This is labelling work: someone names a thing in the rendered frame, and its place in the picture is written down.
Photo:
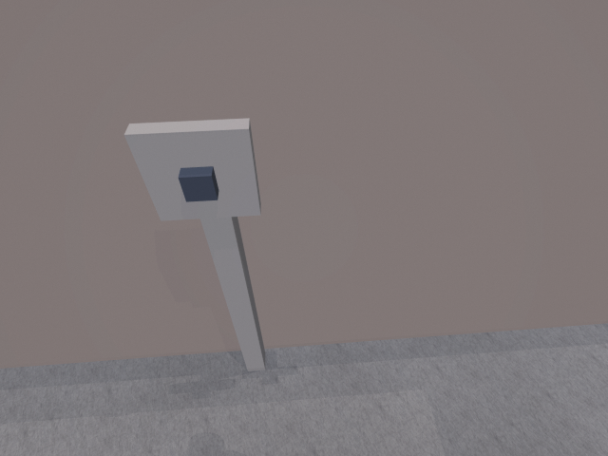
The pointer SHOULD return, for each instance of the button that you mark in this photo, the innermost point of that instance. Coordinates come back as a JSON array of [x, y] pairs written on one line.
[[199, 183]]

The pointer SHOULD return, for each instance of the panel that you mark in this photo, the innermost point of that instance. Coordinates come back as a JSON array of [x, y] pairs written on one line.
[[160, 150]]

